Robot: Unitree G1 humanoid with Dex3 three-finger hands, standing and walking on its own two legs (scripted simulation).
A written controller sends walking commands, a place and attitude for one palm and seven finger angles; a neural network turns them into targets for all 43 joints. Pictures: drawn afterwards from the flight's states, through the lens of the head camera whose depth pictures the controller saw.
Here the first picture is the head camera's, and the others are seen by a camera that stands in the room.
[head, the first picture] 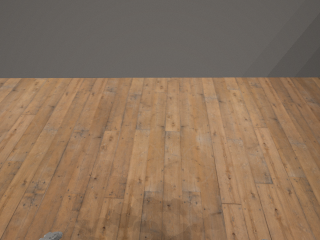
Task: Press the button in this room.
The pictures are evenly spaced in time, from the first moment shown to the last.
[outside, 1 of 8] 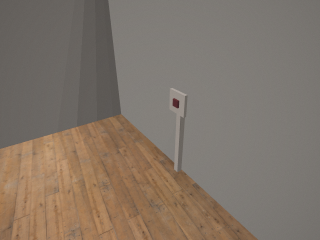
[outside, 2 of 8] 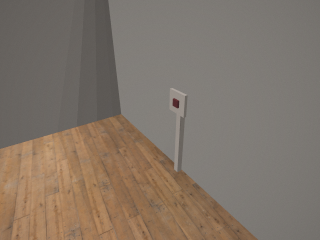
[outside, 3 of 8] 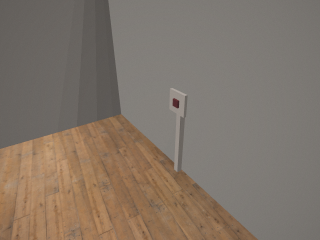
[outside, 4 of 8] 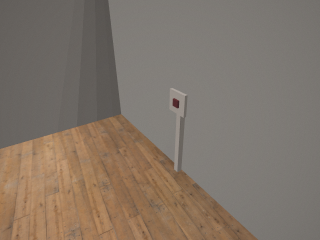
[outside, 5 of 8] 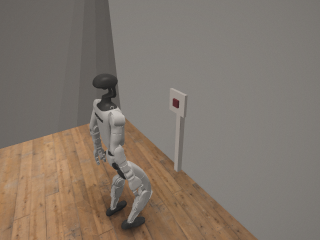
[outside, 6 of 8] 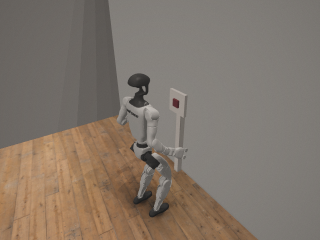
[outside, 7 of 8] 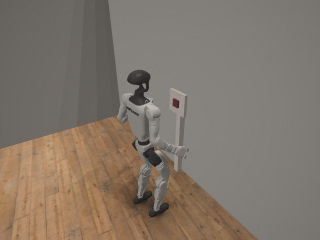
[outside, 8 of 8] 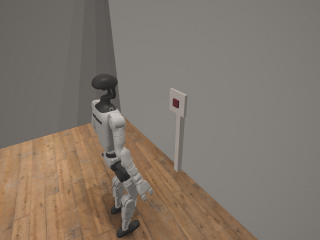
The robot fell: no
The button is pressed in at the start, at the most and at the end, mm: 0 14 0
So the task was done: yes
